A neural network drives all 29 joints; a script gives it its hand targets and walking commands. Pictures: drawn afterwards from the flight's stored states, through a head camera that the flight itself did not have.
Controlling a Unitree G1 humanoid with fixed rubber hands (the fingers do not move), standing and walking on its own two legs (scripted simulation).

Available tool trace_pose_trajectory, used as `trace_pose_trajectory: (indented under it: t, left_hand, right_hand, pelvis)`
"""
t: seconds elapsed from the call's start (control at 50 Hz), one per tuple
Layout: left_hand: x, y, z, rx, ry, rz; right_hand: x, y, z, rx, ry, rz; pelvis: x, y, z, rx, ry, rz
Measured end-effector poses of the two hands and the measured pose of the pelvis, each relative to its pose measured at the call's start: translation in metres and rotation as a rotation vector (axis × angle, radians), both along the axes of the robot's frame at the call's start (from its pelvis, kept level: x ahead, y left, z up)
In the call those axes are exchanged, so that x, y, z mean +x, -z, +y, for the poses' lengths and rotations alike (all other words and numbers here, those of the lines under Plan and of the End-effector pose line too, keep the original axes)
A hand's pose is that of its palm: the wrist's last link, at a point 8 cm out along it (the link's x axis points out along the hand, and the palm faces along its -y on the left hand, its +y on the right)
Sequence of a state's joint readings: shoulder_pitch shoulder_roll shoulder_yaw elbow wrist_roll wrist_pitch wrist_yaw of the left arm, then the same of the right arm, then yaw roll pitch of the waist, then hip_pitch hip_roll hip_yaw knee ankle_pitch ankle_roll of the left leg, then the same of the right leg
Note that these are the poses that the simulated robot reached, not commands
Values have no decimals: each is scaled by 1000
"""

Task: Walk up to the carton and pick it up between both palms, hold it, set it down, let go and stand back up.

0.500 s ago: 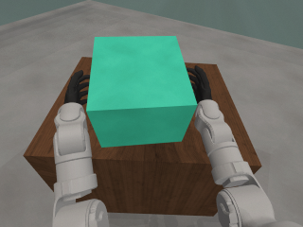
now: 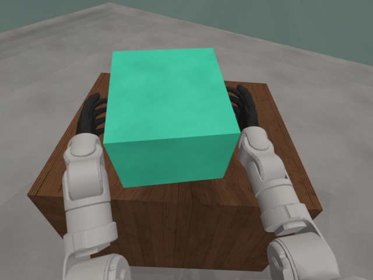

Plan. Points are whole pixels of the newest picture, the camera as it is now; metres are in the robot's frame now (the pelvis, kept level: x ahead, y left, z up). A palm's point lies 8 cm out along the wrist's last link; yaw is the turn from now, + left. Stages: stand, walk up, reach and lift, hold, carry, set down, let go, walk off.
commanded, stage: hold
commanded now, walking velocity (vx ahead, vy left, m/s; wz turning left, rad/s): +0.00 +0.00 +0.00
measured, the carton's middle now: (169, 116) +0.42 +0.01 +0.15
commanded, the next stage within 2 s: none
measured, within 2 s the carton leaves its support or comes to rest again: neither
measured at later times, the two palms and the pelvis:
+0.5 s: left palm (91, 135) +0.34 +0.16 +0.17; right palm (250, 127) +0.35 -0.15 +0.17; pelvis -0.01 +0.00 +0.00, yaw +0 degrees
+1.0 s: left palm (92, 134) +0.35 +0.16 +0.17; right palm (248, 126) +0.36 -0.15 +0.17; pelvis -0.01 +0.00 +0.00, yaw +0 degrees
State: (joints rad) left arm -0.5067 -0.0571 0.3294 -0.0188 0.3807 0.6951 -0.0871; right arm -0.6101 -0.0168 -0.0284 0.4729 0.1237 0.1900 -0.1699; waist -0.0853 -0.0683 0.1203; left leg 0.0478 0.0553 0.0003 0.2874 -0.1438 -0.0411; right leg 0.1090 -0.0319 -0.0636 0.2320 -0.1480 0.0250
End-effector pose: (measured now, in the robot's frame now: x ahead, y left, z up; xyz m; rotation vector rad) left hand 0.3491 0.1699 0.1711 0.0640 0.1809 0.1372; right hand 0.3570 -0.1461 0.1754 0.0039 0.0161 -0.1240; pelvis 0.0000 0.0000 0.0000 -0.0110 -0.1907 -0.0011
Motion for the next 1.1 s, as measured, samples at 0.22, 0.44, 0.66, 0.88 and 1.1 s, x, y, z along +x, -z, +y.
trace_pose_trajectory:
  t: [0.22, 0.44, 0.66, 0.88, 1.1]
  left_hand:
    - [-6, 2, 1, 4, -6, 2]
    - [-5, -1, -5, 9, 10, 8]
    - [-7, -1, -4, 2, 5, 7]
    - [1, -2, -1, 0, 6, 12]
    - [5, 1, -7, 10, 12, -2]
  right_hand:
    - [-5, 6, 1, 5, -2, 1]
    - [-9, 3, -5, -2, 12, 8]
    - [-9, 1, -4, -14, 7, 5]
    - [-2, -1, -1, -20, 9, 9]
    - [2, 2, -8, 5, 11, -8]
  pelvis:
    - [-4, 1, -1, -1, -11, -14]
    - [-9, 0, -2, 2, -6, -13]
    - [-12, 1, -2, 3, -8, -19]
    - [-11, 0, 0, 3, -5, -11]
    - [-4, 0, 0, 1, 0, 1]
